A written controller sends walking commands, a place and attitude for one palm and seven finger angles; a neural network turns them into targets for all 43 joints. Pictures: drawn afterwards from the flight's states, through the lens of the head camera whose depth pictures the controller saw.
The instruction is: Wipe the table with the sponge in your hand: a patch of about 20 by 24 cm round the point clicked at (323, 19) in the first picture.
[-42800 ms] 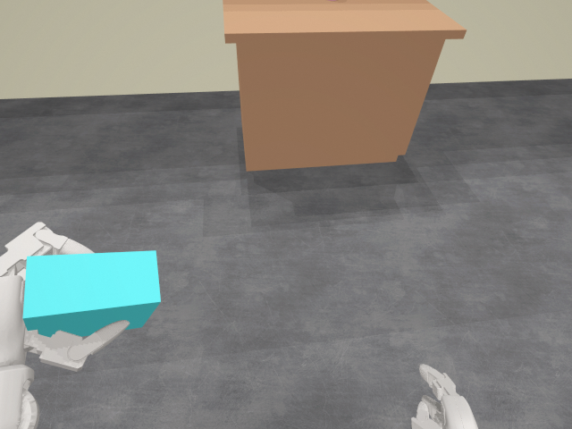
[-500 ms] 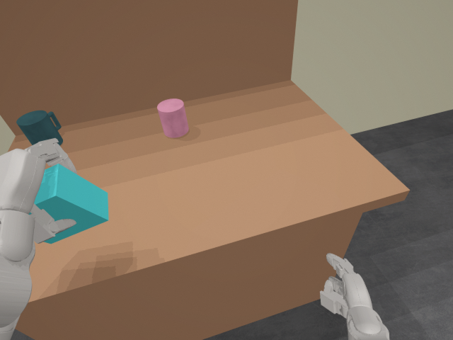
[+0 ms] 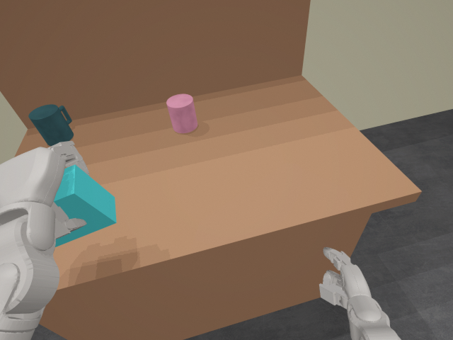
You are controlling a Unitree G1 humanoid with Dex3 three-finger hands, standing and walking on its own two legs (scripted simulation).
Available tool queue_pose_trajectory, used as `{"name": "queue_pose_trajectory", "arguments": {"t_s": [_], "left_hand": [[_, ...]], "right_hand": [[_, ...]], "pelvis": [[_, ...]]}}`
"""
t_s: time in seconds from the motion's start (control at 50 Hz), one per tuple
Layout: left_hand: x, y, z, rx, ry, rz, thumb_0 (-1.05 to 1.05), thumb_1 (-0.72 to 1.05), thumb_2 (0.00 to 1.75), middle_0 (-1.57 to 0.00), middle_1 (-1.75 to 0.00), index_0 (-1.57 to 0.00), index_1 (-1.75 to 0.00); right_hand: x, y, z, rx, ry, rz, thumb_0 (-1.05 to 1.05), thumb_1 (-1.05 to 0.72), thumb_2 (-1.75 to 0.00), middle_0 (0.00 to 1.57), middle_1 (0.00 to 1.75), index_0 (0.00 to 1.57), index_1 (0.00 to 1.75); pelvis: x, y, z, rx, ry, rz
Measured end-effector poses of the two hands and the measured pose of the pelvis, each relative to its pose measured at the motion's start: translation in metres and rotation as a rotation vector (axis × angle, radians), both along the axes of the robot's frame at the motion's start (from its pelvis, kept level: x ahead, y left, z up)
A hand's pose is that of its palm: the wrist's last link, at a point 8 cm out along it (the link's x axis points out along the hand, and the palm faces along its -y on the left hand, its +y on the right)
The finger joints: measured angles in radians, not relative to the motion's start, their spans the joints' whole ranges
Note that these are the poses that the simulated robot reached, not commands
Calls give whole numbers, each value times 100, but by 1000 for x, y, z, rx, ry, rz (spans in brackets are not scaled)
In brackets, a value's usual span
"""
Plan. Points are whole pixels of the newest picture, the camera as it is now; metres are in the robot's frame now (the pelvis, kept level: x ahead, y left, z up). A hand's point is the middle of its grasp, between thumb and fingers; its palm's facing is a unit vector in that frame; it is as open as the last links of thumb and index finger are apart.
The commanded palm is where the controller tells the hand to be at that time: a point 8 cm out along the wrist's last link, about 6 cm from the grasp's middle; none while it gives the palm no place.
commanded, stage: turn the palm down, sponge in hand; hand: left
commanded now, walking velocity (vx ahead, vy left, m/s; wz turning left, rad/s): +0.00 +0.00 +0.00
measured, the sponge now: (71, 212) +0.24 +0.31 +0.13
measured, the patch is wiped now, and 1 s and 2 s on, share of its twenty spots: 0.00 0.00 0.00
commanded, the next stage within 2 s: move the sponge above the wiping area in 0.30 s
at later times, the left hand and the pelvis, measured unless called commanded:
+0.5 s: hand (108, 212) +0.24 +0.24 +0.15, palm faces +0.08 -0.11 -0.99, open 9.9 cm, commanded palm +0.20 +0.25 +0.23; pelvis +0.00 -0.04 +0.00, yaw -1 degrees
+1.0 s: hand (112, 210) +0.25 +0.24 +0.13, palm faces +0.04 -0.06 -1.00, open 9.9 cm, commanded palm +0.22 +0.25 +0.22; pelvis +0.00 -0.04 +0.00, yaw -1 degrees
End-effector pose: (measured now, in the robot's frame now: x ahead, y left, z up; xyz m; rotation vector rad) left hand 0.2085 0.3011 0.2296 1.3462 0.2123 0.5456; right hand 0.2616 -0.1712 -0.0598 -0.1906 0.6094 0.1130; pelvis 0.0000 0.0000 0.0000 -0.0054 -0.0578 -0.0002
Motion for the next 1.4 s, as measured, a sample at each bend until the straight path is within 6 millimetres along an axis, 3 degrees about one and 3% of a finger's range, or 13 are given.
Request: {"name": "queue_pose_trajectory", "arguments": {"t_s": [0.08, 0.14, 0.24, 0.36, 0.52, 0.6, 0.76, 0.92, 1.0, 1.12, 1.22, 1.32, 1.4], "left_hand": [[0, -25, -29, -38, 110, -77, 0, -52, 105, -78, -139, -79, -140], [1, -43, -36, 5, 151, -146, 0, -52, 105, -78, -139, -79, -139], [3, -46, -11, 127, 73, -133, 0, -53, 105, -79, -138, -80, -139], [4, -37, 10, 68, 0, -13, 0, -52, 105, -78, -139, -79, -139], [5, -69, -33, 36, 184, -110, 0, -52, 105, -78, -139, -79, -139], [9, -64, -35, 102, 195, -111, 0, -53, 105, -78, -139, -79, -139], [13, -42, -14, 102, 116, -30, 0, -53, 105, -78, -139, -79, -139], [21, -57, -42, 77, 239, -125, 0, -52, 105, -78, -139, -79, -139], [22, -61, -42, 91, 194, -189, 0, -53, 105, -78, -139, -79, -139], [20, -42, -27, 95, 78, -105, 0, -53, 105, -78, -138, -79, -139], [20, -28, -33, 48, 112, -26, 0, -52, 105, -78, -139, -79, -139], [22, -40, -55, 28, 207, -90, 0, -52, 105, -77, -139, -79, -139], [25, -57, -59, 46, 199, -186, 0, -53, 105, -78, -138, -79, -139]], "right_hand": [[0, -11, 0, -13, -13, -15, 1, -91, -90, 20, 30, 20, 30], [0, -19, -1, -33, -14, -13, 1, -91, -90, 20, 30, 20, 30], [-1, -28, -4, -28, -3, -5, 1, -91, -90, 20, 30, 20, 30], [-1, -40, -5, 20, -9, -31, 1, -91, -90, 20, 30, 20, 30], [-5, -61, -5, 3, -36, -66, 1, -91, -90, 20, 30, 20, 30], [-11, -73, -9, -32, -20, -72, 1, -91, -90, 20, 30, 20, 30], [-22, -87, -16, -34, 0, -113, 1, -91, -90, 20, 30, 20, 30], [-26, -82, -20, -23, -4, -133, 1, -91, -90, 20, 30, 20, 30], [-28, -75, -18, -28, -4, -123, 1, -91, -90, 20, 30, 20, 30], [-24, -62, -17, -13, 8, -104, 1, -91, -90, 20, 30, 20, 30], [-16, -50, -14, -1, 0, -93, 1, -91, -90, 20, 30, 20, 30], [-6, -38, -7, -5, -23, -73, 1, -91, -90, 20, 30, 20, 30], [0, -28, -3, -9, -36, -48, 1, -91, -90, 20, 30, 20, 30]], "pelvis": [[0, -5, 0, 5, 0, -4], [0, -10, -1, 9, -8, -11], [3, -21, -1, 11, -19, -15], [2, -31, -1, 13, -14, -10], [-1, -42, -3, 22, -7, -19], [-2, -48, -5, 23, -17, -19], [-2, -50, -5, 19, -21, -16], [-3, -43, -5, 22, -10, -18], [0, -40, -5, 20, -11, -23], [3, -33, -3, 15, -12, -23], [3, -25, -2, 14, -3, -12], [4, -18, -2, 12, 0, -6], [6, -14, -1, 10, -3, -6]]}}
